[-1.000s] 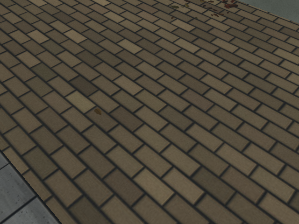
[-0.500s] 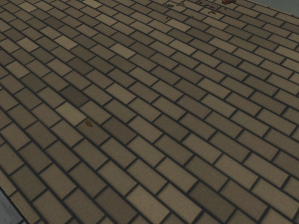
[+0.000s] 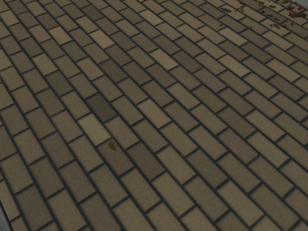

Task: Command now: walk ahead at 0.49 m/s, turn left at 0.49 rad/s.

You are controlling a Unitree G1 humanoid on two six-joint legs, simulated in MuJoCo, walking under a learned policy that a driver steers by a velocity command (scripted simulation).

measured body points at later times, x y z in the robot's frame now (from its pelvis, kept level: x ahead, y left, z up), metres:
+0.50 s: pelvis +0.30 -0.02 +0.00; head +0.34 -0.01 +0.45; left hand +0.47 +0.25 -0.08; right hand +0.32 -0.31 -0.12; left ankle +0.09 +0.03 -0.69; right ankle +0.44 -0.10 -0.72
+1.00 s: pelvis +0.53 +0.08 +0.01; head +0.56 +0.11 +0.45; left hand +0.36 +0.29 -0.13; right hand +0.85 +0.03 -0.07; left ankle +0.58 +0.20 -0.71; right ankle +0.44 -0.10 -0.71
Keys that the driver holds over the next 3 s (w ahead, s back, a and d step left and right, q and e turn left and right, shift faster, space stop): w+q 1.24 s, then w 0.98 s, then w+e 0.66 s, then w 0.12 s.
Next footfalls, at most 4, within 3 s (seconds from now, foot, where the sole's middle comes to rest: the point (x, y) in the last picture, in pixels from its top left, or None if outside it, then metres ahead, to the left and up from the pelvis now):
0.48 right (183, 223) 0.48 -0.09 -0.75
1.00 left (110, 190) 0.62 0.23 -0.75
1.56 right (94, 127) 0.96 0.34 -0.75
2.06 left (30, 123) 0.99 0.68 -0.75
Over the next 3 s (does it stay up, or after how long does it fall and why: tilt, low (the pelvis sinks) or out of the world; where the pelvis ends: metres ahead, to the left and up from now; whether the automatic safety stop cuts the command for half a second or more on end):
stays up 1.32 0.82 0.03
